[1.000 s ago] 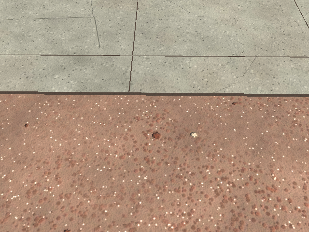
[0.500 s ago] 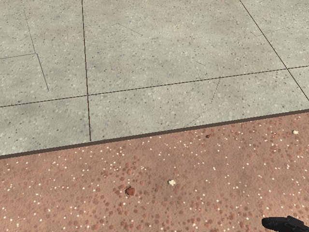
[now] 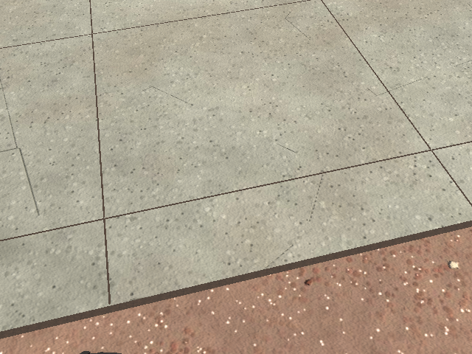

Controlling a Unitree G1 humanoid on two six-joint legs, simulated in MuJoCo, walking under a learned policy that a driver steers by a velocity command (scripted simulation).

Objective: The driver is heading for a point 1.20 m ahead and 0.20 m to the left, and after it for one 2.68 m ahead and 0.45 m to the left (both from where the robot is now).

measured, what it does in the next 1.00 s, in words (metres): walks ahead, turning left: left foot, then right foot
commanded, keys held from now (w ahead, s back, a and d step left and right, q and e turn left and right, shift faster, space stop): w+q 0.36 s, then q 0.24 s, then e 0.40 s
